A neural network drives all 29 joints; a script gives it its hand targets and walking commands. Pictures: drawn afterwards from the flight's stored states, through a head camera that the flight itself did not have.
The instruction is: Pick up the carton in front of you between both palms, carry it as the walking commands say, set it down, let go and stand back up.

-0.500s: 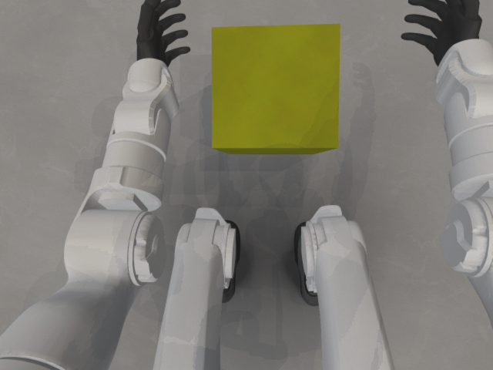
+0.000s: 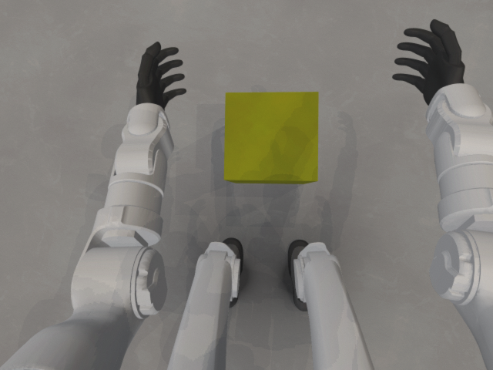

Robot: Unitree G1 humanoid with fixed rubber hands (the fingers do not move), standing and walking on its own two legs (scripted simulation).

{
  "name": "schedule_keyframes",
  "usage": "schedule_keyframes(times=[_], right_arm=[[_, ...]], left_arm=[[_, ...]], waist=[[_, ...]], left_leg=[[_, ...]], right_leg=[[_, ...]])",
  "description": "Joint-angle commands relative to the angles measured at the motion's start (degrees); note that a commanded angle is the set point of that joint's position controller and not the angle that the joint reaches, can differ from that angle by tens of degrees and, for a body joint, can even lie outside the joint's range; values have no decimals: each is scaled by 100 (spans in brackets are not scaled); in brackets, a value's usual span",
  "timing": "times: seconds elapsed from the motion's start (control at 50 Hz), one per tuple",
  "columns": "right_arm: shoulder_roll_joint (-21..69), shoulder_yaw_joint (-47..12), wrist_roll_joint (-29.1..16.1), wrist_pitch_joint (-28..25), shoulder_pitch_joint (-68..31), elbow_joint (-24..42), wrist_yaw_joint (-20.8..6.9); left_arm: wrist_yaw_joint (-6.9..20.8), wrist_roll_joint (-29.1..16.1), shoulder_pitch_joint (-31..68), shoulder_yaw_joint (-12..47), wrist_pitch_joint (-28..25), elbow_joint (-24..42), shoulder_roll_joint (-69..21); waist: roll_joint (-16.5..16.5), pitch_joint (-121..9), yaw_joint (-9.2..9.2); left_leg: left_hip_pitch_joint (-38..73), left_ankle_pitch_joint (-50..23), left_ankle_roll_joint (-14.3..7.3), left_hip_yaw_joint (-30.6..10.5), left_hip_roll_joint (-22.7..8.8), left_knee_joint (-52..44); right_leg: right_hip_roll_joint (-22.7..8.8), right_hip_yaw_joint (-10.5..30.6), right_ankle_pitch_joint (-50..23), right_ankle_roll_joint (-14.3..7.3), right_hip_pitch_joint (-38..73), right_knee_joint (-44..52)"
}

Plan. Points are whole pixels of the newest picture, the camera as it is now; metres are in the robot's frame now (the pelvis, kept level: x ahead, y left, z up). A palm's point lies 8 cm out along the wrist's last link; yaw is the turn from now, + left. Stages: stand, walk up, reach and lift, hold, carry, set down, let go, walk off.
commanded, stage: set down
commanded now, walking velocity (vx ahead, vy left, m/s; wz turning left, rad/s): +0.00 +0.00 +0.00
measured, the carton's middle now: (270, 144) +0.48 -0.01 -0.48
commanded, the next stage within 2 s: let go in 0.04 s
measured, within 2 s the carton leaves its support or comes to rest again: neither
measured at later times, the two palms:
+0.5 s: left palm (75, 162) +0.39 +0.20 +0.01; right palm out of the picture +0.39 -0.24 +0.01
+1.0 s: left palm out of the picture +0.25 +0.25 +0.10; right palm out of the picture +0.24 -0.22 +0.10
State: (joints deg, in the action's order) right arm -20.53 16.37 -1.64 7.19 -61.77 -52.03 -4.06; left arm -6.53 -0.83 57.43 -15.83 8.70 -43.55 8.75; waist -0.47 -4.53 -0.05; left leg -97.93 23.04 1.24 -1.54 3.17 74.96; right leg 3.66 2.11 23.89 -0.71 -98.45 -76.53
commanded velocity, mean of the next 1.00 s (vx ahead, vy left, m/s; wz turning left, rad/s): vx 0.00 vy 0.00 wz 0.00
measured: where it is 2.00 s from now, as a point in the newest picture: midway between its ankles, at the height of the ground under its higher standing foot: (265, 285)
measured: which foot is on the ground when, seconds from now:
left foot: down 0.00-1.00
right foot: down 0.00-1.00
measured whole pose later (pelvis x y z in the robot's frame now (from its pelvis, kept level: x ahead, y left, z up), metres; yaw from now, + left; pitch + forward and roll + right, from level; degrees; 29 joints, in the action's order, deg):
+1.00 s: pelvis +0.09 +0.02 +0.17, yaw -1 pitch +1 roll +0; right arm -12.2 3.4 0.3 2.7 13.2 -26.7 -4.4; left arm 3.4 -0.1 -13.7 -2.1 3.2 -25.1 12.4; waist -0.3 2.5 -0.1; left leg -11.4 14.0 -1.5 -2.6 2.7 24.6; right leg 1.7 3.9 14.1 0.0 -10.9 -24.0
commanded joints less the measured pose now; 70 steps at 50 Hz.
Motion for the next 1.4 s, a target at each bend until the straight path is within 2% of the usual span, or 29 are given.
schedule_keyframes(times=[0.0,0.08,0.2,0.28,0.36,0.46,0.54,0.58,0.64,0.74,0.88,0.98,1.08,1.3,1.32,1.34,1.38], right_arm=[[-655,148,119,-183,-1024,553,2],[-495,175,353,-232,-352,514,7],[-263,-41,643,-264,1161,1370,56],[-90,-210,518,-369,1898,1850,73],[70,-358,357,-563,2720,1977,71],[241,-494,304,-768,4165,1890,83],[302,-664,208,-934,5080,2102,108],[304,-737,166,-994,5495,2212,116],[292,-831,133,-1040,6104,2379,102],[310,-991,134,-1008,6961,2744,58],[320,-1139,197,-601,7147,3073,-13],[276,-1206,220,-223,7025,3293,-81],[245,-1168,302,34,7091,3311,-94],[331,-1178,296,85,7139,3400,-25],[318,-1121,184,-93,7449,3198,97],[-415,-1095,326,-260,6955,2581,348],[-341,-1096,399,-431,7170,2384,466]], left_arm=[[89,35,904,-1,-179,636,475],[169,221,276,0,-221,597,398],[343,659,-1259,218,-275,1207,446],[482,604,-1957,405,-399,1520,486],[590,448,-2743,545,-618,1475,484],[700,331,-4076,724,-846,1309,429],[726,259,-4968,870,-1011,1485,425],[732,230,-5350,934,-1072,1641,446],[759,190,-5855,996,-1112,1873,518],[809,120,-6598,1142,-1059,2210,663],[992,61,-6735,1281,-700,2405,737],[1050,88,-6705,1271,-344,2450,798],[1039,149,-6694,1202,-112,2454,825],[1070,177,-6662,1161,-71,2581,843],[906,297,-6602,1224,232,2806,970],[628,206,-6627,1006,-210,1819,1614],[521,281,-6701,1049,-498,1548,1642]], waist=[[303,-5439,108],[223,-5374,137],[210,-5377,100],[235,-4652,85],[286,-4003,38],[292,-3522,21],[187,-3293,-21],[108,-3069,-25],[1,-2516,-3],[-80,-1459,-37],[4,261,11],[-15,904,-18],[-84,1098,-28],[79,861,5],[-77,530,45],[246,661,-168],[170,490,-15]], left_leg=[[3145,-1698,171,332,105,-1123],[3715,-1864,191,289,63,-1545],[4472,-2082,120,302,65,-2199],[4841,-1978,41,223,20,-2699],[5246,-2208,-10,124,-50,-3022],[5869,-2857,-26,25,-104,-3329],[6707,-3639,-21,-89,-154,-3600],[7187,-3923,-17,-145,-180,-3774],[7918,-4008,-4,-203,-201,-4094],[8815,-3370,48,-144,-201,-4801],[8927,-1510,-26,0,-209,-5472],[8857,-800,-100,9,-269,-5666],[8879,-767,-122,23,-299,-5649],[9440,-1747,-83,70,-131,-5272],[9364,-1782,-49,89,13,-5071],[8655,-1650,39,-166,-377,-4917],[8850,-1332,-10,-288,-435,-4893]], right_leg=[[-52,-137,-2474,254,4161,1331],[-87,-107,-2587,241,4540,1790],[-125,-17,-3032,230,5891,2419],[-178,40,-2897,186,6357,2857],[-219,116,-3137,159,6709,3142],[-236,187,-3937,167,7183,3388],[-217,179,-4315,170,7421,3696],[-200,158,-4280,162,7472,3906],[-191,105,-3843,157,7515,4323],[-182,37,-2975,137,8184,5064],[-165,-117,-1359,117,8729,5648],[-143,-247,-909,125,9086,5616],[-121,-254,-976,138,9389,5492],[-142,-97,-1753,154,9325,5468],[-170,-66,-2116,83,9564,5302],[-491,130,-1757,204,8732,5237],[-592,363,-1407,168,8676,5338]])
